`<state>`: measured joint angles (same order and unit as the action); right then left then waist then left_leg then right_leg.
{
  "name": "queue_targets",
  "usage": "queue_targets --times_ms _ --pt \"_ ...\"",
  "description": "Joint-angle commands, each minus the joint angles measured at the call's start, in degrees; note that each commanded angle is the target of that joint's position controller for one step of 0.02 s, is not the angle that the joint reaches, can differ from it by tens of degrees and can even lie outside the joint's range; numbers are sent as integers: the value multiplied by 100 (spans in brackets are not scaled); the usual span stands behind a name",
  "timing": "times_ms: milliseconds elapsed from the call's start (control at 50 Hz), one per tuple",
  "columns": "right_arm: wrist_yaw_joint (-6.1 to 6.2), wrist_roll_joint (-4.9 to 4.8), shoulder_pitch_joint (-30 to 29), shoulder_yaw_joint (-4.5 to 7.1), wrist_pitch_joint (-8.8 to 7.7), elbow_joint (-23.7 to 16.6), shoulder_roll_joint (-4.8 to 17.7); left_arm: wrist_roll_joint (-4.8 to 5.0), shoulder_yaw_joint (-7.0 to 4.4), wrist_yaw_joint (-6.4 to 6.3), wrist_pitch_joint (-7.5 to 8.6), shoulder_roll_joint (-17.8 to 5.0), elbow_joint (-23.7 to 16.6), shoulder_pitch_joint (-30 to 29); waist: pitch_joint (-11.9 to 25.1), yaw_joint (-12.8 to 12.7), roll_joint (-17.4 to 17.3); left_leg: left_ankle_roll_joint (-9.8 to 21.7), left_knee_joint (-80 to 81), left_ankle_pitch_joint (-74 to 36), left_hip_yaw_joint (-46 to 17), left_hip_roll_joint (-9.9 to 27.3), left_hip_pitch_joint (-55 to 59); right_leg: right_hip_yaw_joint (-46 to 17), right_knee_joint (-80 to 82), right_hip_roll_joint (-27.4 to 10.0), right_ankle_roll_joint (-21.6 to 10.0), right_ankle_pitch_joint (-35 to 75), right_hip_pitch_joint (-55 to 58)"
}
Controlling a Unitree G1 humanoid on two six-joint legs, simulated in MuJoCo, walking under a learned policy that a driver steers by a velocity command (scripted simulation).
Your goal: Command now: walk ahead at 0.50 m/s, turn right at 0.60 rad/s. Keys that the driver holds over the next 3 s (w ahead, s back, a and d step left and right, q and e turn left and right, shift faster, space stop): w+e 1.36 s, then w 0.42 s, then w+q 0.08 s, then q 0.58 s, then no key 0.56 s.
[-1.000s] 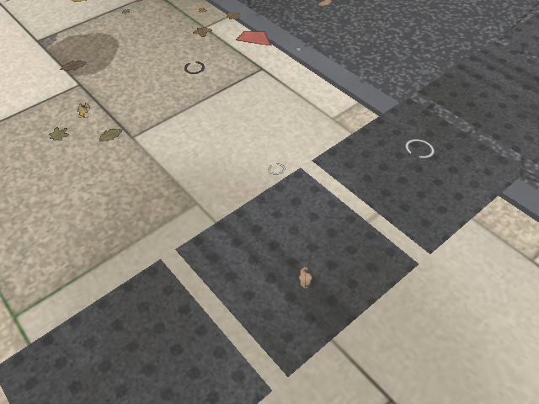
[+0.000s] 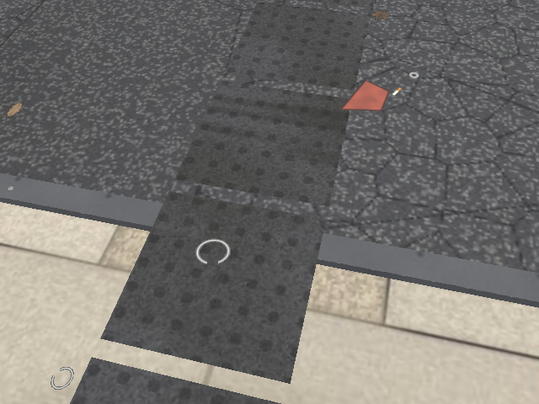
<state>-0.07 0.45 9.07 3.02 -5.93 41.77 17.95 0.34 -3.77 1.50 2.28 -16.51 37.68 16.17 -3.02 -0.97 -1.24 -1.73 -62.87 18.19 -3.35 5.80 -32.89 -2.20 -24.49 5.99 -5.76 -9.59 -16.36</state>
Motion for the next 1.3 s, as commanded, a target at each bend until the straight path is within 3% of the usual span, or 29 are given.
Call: queue_targets --times_ms 20,100,160,220,260,280,300,320,340,380,440,520,620,700,740,780,800,820,840,860,880,900,920,980,1100,1200,1260,1280,1300 --pt "35 71 122 132 42 -315 467 6 -254 -127 139 -914 -417 -225 479 206 357 -214 678 -656 16 28 -281 -1484 1149 -1409 -1132 1474 246" --pt "-35 23 -782 18 1 -516 241 72 -281 -219 79 -980 -241 100 311 -158 523 -261 2459 -2107 48 -314 144 -1215 1044 -1083 -777 756 26" --pt "-111 -75 -1154 44 -60 -645 363 116 -300 -232 45 -1016 -90 395 267 -298 600 -200 3063 -2290 -49 -488 434 -1575 831 -1225 -687 326 214" --pt "-152 -100 -1022 147 -119 -659 588 116 -295 -253 1 -952 -32 439 294 -164 783 -11 3395 -1683 -177 -530 703 -2099 335 -1402 -555 178 658" --pt "-119 -86 -359 251 -162 -501 703 97 -252 -249 -33 -795 -60 339 496 201 879 230 3711 -1434 -23 -554 1620 -2141 -228 -1200 -350 369 625" --pt "-77 13 294 334 -194 -435 910 58 -141 -228 -17 -490 -122 334 1073 511 623 524 3631 -1325 -449 -12 2800 -1826 -1315 -888 -144 250 258" --pt "-32 127 1022 445 -171 -360 1384 84 -25 -234 17 -116 -251 859 1950 497 -609 1213 3798 -675 -2315 1285 4825 -1026 -3252 -158 277 -1266 -1319" --pt "-99 11 1318 465 -94 -177 1343 194 -16 -244 61 -346 -341 1152 2155 415 -1840 1695 4428 950 -4377 1959 5310 -766 -4532 -195 434 -2572 -2656" --pt "-91 -54 1030 332 -66 -290 826 219 -145 -250 36 -860 -234 781 1379 543 -1015 1476 4635 1652 -3866 1731 4708 -886 -5031 -528 498 -2088 -3034" --pt "-53 5 523 212 17 -318 497 95 -193 -239 -25 -907 -356 59 485 452 -385 1162 4763 456 -2241 1229 3378 -582 -4840 -878 539 -1282 -2834" --pt "-21 22 316 166 -20 -212 333 139 -179 -168 -109 -581 -380 64 228 211 -634 1106 5155 -615 -1067 856 2582 -432 -4353 -1170 548 -840 -2323" --pt "-4 9 430 260 -68 -5 590 91 -117 -146 -147 -381 -522 -283 157 225 -349 1282 5393 -1575 -301 974 2723 -394 -3651 -1262 660 -186 -2651" --pt "34 -33 550 290 28 174 784 90 -36 30 -51 -231 -653 -1051 -20 492 -233 1069 5400 -2124 719 811 2953 38 -2072 -1172 593 1066 -2335" --pt "33 -145 825 351 151 347 992 121 -28 168 -43 -245 -878 -1562 -219 594 -227 954 5236 -2586 1051 1014 3498 357 -1348 -1049 370 770 -2197" --pt "55 -209 793 402 221 359 1157 89 -112 195 -62 -415 -924 -1437 -41 387 -363 845 4668 -4273 1275 1049 3768 630 -1180 -763 145 192 -1726" --pt "101 -265 710 437 304 331 1274 73 -327 159 -109 -779 -703 -406 602 -277 -423 680 3100 -5823 1537 914 3654 903 -894 -292 -180 -16 -264" --pt "128 -228 735 369 299 292 1110 95 -522 69 -155 -1121 -428 614 1113 -780 -204 471 1700 -5190 1627 708 2739 646 -645 -229 -416 281 1377" --pt "93 80 1031 137 245 80 366 151 -620 -56 -194 -1677 -323 951 1512 -494 1199 178 -294 -600 1589 86 585 -1606 -600 -1602 -992 313 3186" --pt "26 10 1045 21 36 -201 303 130 -568 0 -70 -1820 -580 833 2558 -311 1584 45 -1670 1768 264 -825 -836 -4676 438 -2573 -2007 -1027 4115" --pt "-42 -223 332 162 -106 -314 849 94 -428 47 24 -1302 -526 779 2079 -630 792 122 -1770 1233 -233 -465 -1451 -4110 758 -2419 -1624 -1134 3840" --pt "-65 -284 98 134 -193 -412 820 82 -364 43 85 -1128 -468 582 1331 -490 679 227 -1355 708 -142 -251 -1501 -3291 789 -2196 -1402 -788 3049" --pt "-18 -156 112 123 -217 -317 739 81 -311 31 105 -987 -494 181 937 -197 190 207 -852 321 -145 -21 -1143 -2695 795 -1926 -1194 -211 2191" --pt "4 -40 181 163 -184 -275 794 39 -256 15 111 -837 -558 -118 727 12 259 153 -436 96 -160 99 -759 -2288 867 -1739 -1117 426 1569" --pt "-13 38 326 154 -8 -229 645 4 -230 -69 141 -815 -552 -296 591 246 369 -76 115 -204 -49 111 -249 -1825 1117 -1537 -1173 1317 686" --pt "-64 18 -897 -5 18 -534 263 70 -281 -239 79 -1001 -253 151 243 -178 508 -287 2525 -2148 71 -342 201 -1237 1068 -1045 -769 731 47" --pt "-160 -90 -1182 99 -75 -679 547 131 -286 -263 22 -954 -24 478 230 -233 671 -92 3341 -2016 -185 -508 584 -1959 490 -1333 -591 165 585" --pt "-127 -77 -379 241 -135 -501 724 98 -251 -264 -35 -802 -31 356 463 211 850 231 3674 -1447 -17 -555 1649 -2139 -283 -1180 -347 506 669" --pt "-88 21 302 324 -168 -430 932 55 -136 -239 -23 -491 -88 363 1077 528 575 530 3586 -1339 -454 -3 2872 -1821 -1437 -860 -143 352 286" --pt "-46 131 1025 432 -143 -355 1404 86 -21 -247 7 -115 -204 937 1981 482 -691 1238 3781 -636 -2405 1308 4911 -1028 -3403 -112 292 -1298 -1314"
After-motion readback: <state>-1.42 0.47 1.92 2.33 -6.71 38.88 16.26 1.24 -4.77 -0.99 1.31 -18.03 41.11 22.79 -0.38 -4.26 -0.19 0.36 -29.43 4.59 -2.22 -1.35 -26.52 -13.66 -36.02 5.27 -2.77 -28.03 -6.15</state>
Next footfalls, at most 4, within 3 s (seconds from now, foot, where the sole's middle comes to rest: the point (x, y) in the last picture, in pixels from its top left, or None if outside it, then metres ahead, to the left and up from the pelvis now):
0.28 left None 0.34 0.14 -0.78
0.80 right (379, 373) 0.52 -0.20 -0.78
1.28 left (365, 252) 0.87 -0.20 -0.78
1.78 right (503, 265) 0.83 -0.58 -0.78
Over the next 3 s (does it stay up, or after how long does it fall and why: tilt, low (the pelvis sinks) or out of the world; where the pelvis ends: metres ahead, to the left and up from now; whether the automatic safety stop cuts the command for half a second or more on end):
stays up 0.99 -0.65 -0.01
